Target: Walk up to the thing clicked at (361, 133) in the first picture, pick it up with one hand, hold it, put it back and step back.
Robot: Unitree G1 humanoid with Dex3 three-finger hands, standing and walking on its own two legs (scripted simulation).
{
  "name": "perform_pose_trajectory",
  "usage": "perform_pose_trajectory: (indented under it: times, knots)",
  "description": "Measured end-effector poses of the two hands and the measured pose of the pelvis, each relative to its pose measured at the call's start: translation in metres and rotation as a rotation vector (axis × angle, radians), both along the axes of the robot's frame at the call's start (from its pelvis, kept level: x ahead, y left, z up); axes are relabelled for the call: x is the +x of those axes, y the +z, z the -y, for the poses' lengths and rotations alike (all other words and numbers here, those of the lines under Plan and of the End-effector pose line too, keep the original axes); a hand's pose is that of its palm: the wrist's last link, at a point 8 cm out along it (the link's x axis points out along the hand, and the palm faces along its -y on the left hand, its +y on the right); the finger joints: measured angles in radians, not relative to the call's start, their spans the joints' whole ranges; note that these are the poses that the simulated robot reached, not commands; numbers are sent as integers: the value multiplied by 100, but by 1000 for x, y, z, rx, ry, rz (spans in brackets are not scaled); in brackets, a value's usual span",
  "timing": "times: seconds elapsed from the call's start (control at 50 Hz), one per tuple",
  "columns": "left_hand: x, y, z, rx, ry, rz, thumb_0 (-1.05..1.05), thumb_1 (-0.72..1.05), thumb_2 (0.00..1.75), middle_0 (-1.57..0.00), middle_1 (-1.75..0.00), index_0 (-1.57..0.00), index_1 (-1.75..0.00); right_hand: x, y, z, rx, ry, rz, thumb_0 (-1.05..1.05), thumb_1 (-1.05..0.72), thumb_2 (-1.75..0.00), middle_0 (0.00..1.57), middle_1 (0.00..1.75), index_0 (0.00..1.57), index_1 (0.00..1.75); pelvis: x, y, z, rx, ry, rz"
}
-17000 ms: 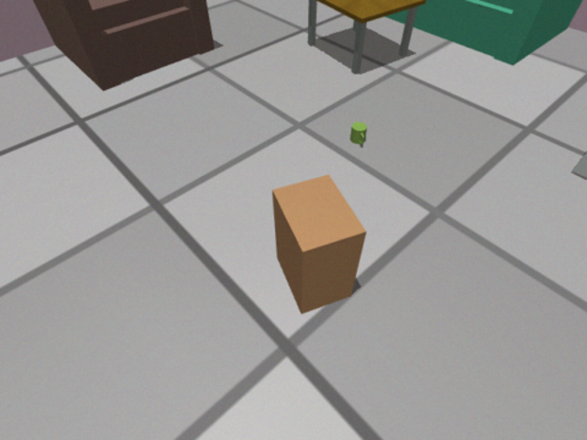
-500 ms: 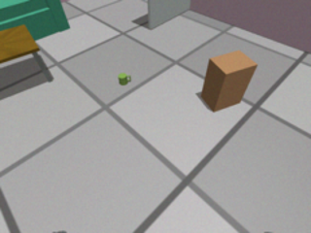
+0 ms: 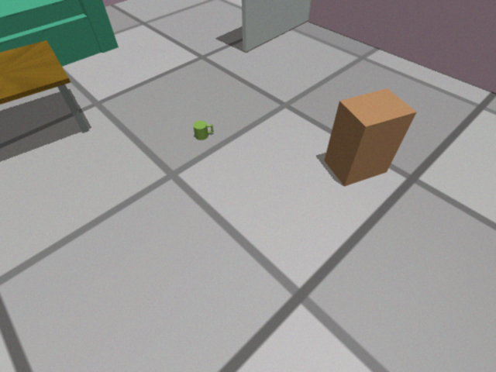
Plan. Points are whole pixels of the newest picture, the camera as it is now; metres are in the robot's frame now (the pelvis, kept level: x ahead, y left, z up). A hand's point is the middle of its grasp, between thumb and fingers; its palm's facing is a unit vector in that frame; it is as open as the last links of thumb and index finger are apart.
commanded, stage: stand
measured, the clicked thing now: (203, 129) +1.53 +0.29 -0.74
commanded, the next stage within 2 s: none
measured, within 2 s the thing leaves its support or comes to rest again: neither
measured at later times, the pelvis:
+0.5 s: pelvis +0.01 +0.00 +0.00, yaw +1 degrees
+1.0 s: pelvis +0.01 +0.00 +0.00, yaw +2 degrees
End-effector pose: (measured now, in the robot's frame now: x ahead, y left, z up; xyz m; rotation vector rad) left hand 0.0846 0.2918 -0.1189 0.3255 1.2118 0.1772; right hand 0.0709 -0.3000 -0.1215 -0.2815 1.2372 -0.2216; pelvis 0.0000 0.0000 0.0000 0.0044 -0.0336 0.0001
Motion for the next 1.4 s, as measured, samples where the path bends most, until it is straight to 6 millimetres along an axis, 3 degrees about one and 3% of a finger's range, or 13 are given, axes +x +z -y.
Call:
perform_pose_trajectory:
  times: [0.5,0.9,1.4]
  knots:
    - [-6,0,-4,2,40,-3,1,91,89,-20,-30,-20,-30,26,4,-4,-6,38,29,1,-90,-90,20,30,21,30,9,1,-1,-3,26,6]
    - [-18,1,-8,5,51,-17,1,91,89,-20,-30,-20,-30,13,2,-6,-3,45,-2,1,-90,-90,20,30,21,30,6,1,-2,-2,37,9]
    - [-26,1,-8,7,56,-23,1,91,89,-20,-30,-20,-30,13,1,-4,-4,56,-9,1,-90,-90,20,30,21,30,5,1,-1,-2,47,10]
